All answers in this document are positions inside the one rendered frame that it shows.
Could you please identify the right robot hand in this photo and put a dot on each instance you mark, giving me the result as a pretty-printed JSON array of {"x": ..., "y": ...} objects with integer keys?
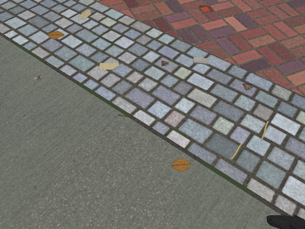
[{"x": 286, "y": 222}]

